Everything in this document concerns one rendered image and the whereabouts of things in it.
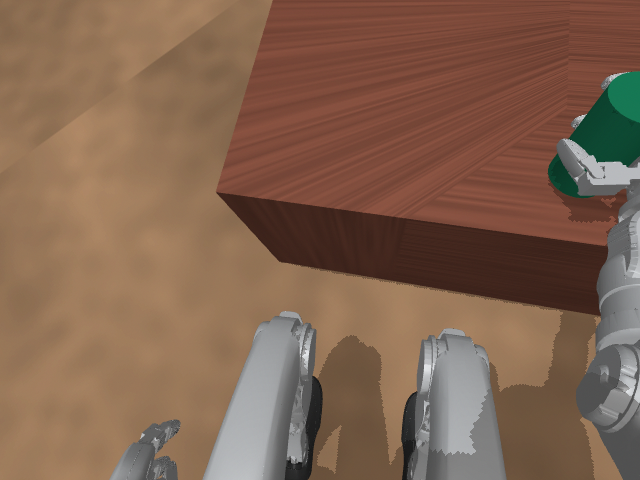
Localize left robot hand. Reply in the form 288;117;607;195
109;420;181;480

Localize can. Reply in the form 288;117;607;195
548;71;640;198

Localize left robot foot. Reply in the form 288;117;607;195
285;376;323;480

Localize right robot arm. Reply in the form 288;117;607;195
576;194;640;480

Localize right robot foot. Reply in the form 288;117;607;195
401;392;417;480

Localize right robot hand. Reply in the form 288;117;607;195
556;72;640;201

